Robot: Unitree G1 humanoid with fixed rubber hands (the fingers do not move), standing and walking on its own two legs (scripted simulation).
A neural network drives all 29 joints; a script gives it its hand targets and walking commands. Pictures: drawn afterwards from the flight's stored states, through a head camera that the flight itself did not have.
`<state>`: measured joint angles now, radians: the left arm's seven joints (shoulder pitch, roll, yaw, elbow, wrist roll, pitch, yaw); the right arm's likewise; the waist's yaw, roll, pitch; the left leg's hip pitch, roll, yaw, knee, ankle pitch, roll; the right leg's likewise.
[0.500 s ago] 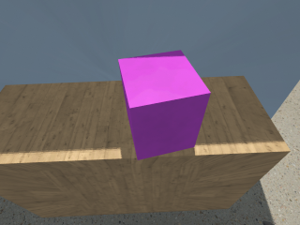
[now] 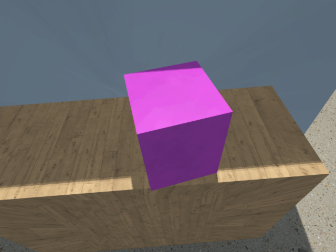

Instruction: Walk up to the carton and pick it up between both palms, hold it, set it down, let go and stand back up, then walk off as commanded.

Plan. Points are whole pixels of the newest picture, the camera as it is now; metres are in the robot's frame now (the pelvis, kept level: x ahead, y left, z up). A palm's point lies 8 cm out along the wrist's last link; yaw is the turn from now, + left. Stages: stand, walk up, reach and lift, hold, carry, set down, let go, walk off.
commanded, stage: walk up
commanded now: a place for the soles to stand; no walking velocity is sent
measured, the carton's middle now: (173, 127) +0.43 +0.02 +0.05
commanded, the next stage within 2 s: reach and lift in 0.70 s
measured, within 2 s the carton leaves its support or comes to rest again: neither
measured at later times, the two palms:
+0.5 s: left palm out of the picture +0.10 +0.30 -0.11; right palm out of the picture +0.09 -0.31 -0.11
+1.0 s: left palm (84, 237) +0.19 +0.25 -0.08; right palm out of the picture +0.15 -0.30 -0.10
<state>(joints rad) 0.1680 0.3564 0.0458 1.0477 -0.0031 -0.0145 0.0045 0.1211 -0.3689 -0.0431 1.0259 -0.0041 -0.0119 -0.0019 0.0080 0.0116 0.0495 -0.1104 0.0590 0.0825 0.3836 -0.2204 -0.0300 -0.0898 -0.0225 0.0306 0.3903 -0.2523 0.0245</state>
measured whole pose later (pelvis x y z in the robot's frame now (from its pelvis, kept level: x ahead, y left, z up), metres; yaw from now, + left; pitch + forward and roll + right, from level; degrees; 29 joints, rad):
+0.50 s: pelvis +0.02 +0.00 +0.00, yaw -1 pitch -3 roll +0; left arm 0.14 0.36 0.04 1.03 0.00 0.00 0.02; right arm 0.15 -0.36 -0.05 1.01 -0.01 0.00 -0.01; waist -0.01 0.00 0.06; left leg -0.09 0.07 0.11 0.42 -0.28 -0.04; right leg -0.08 -0.02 0.04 0.44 -0.30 0.02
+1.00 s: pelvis -0.02 -0.01 -0.02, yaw +1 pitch -3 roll -1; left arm -0.01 0.29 0.05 0.46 0.12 0.49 -0.01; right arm -0.04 -0.33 -0.09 0.95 0.02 -0.14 0.06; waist -0.04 -0.01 0.12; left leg -0.26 0.09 0.04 0.64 -0.31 -0.05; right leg -0.22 -0.01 -0.03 0.62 -0.34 0.01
